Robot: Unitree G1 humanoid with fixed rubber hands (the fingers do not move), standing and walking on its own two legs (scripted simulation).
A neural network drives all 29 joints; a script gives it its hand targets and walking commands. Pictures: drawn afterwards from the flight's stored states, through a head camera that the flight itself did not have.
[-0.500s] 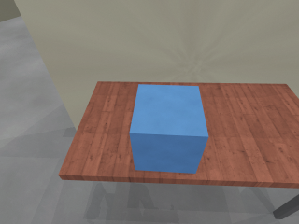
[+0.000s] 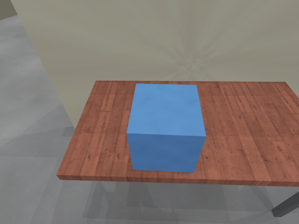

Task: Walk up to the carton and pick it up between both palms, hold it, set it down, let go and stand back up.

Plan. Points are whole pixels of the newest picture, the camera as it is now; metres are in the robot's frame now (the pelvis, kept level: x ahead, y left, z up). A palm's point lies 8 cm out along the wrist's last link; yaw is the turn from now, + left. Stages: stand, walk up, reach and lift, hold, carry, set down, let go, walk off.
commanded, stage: stand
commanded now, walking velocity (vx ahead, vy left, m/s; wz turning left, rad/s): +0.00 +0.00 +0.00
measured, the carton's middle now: (164, 127) +0.51 -0.02 -0.09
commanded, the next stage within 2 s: none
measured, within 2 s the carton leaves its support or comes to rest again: neither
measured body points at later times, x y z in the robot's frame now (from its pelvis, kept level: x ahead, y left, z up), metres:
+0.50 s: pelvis +0.01 +0.00 +0.00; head +0.00 -0.01 +0.45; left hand +0.03 +0.26 -0.14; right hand +0.02 -0.26 -0.14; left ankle +0.00 +0.12 -0.74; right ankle +0.02 -0.12 -0.74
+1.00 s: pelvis +0.01 +0.00 +0.00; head +0.01 -0.01 +0.45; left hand +0.02 +0.25 -0.14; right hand +0.01 -0.25 -0.14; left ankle +0.00 +0.12 -0.74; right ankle +0.02 -0.12 -0.74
